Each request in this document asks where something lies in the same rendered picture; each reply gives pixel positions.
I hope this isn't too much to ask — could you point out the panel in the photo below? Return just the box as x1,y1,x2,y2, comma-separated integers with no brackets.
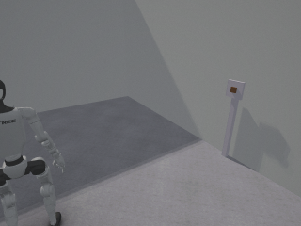
221,79,246,157

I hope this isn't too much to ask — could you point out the button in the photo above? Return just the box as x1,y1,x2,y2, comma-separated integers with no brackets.
230,87,237,93

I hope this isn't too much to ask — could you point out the robot right upper arm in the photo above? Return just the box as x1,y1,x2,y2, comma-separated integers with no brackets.
18,107,48,143

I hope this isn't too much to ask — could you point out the right robot foot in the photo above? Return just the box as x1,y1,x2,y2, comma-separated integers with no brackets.
50,212,61,226

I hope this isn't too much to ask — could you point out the right robot hand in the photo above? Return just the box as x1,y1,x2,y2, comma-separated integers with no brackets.
52,155,66,174

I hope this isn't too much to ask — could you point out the robot right thigh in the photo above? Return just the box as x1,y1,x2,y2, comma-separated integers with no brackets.
27,157,53,198

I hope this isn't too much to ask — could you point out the robot right forearm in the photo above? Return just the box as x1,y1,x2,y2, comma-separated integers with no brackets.
41,131,61,159

